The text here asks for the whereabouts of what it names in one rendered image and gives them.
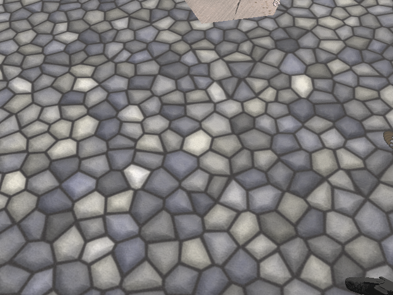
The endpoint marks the right robot hand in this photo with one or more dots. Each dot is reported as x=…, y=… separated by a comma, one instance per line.
x=369, y=286

